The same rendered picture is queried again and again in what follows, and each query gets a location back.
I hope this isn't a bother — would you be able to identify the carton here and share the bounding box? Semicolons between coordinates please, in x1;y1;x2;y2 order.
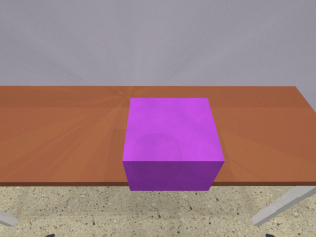
122;98;225;191

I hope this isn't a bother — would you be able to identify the table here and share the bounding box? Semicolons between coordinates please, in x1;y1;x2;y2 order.
0;86;316;227

